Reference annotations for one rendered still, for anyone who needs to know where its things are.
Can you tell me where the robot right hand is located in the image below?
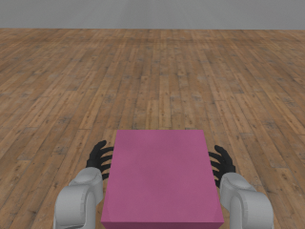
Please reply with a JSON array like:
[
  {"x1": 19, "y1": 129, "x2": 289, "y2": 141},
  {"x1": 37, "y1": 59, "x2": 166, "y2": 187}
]
[{"x1": 208, "y1": 145, "x2": 236, "y2": 189}]

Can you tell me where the right robot forearm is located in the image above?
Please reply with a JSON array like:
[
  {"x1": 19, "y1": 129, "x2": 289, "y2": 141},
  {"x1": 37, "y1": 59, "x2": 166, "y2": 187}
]
[{"x1": 219, "y1": 172, "x2": 275, "y2": 229}]

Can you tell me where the left robot forearm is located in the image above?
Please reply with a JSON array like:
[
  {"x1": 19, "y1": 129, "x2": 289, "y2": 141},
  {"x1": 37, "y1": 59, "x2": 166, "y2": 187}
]
[{"x1": 52, "y1": 167, "x2": 104, "y2": 229}]

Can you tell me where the robot left hand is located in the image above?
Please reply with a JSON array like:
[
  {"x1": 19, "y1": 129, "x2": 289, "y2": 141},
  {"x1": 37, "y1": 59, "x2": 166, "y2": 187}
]
[{"x1": 86, "y1": 140, "x2": 114, "y2": 180}]

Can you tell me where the carton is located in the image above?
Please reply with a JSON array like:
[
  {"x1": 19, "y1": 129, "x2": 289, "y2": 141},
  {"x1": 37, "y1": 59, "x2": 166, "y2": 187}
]
[{"x1": 100, "y1": 130, "x2": 225, "y2": 229}]

